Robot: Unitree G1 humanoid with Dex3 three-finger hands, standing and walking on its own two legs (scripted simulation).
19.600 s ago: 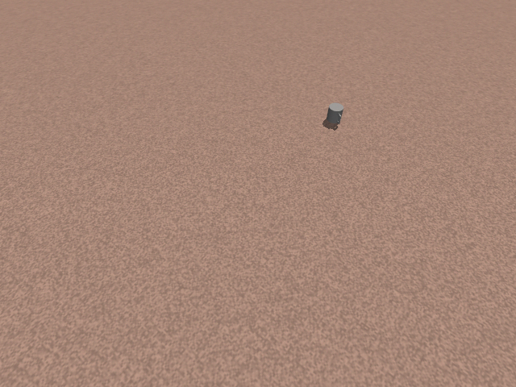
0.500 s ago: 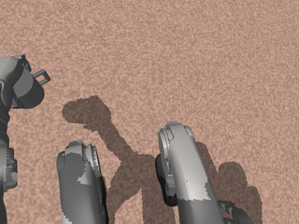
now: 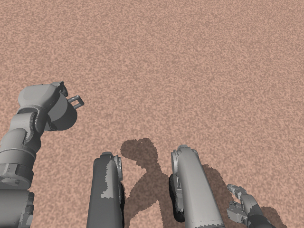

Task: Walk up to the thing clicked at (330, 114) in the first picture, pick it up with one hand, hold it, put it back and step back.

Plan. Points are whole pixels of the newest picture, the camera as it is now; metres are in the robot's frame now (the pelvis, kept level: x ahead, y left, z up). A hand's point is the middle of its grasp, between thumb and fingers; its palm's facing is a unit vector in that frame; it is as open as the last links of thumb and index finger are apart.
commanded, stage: lift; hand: left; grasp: from above
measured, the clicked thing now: (62, 109) +0.45 +0.25 -0.12
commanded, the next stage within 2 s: hold in 0.92 s
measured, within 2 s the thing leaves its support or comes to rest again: neither
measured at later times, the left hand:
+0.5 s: hand (17, 104) +0.37 +0.24 +0.10, palm faces -0.45 -0.09 -0.89, open 11.6 cm
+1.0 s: hand out of the picture +0.38 +0.23 +0.18, palm faces -0.45 -0.09 -0.89, open 11.6 cm
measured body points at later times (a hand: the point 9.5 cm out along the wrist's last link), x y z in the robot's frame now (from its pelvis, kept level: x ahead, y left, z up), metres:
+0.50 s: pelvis +0.03 -0.01 +0.17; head +0.11 +0.00 +0.61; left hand +0.39 +0.24 +0.15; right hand +0.14 -0.27 +0.05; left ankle +0.09 +0.12 -0.45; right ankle +0.10 -0.16 -0.45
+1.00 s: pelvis +0.07 -0.01 +0.25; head +0.11 -0.01 +0.69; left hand +0.40 +0.23 +0.23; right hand +0.16 -0.27 +0.12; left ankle +0.08 +0.12 -0.45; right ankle +0.10 -0.16 -0.45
